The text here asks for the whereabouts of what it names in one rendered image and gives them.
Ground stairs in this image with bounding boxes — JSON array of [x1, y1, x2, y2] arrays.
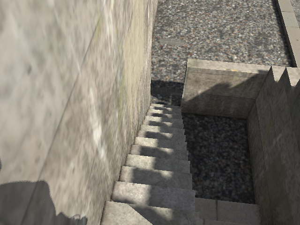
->
[[99, 103, 200, 225]]

